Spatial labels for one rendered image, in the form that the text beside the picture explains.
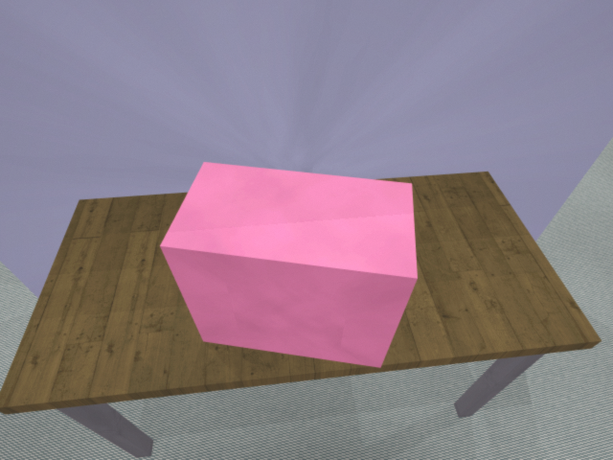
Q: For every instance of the table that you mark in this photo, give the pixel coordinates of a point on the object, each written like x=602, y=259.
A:
x=111, y=324

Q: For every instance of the carton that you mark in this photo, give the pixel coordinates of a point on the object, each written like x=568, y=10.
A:
x=298, y=263

